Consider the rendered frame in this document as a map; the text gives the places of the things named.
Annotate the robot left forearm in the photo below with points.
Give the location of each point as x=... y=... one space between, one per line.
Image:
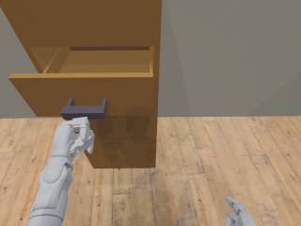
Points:
x=50 y=204

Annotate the drawer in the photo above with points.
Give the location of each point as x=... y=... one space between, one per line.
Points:
x=121 y=74

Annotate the left robot hand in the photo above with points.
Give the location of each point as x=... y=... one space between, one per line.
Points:
x=68 y=144

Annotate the right robot hand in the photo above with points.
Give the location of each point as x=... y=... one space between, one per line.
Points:
x=242 y=219

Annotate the cabinet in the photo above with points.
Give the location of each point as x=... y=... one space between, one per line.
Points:
x=124 y=142

